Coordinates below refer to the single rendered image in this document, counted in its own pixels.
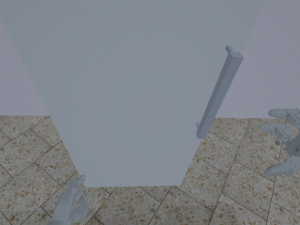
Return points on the robot right hand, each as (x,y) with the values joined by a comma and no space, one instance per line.
(291,164)

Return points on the fridge door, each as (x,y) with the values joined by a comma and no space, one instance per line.
(126,81)

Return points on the robot left hand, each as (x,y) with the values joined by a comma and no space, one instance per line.
(63,209)

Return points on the handle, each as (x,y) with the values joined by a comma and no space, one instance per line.
(224,81)

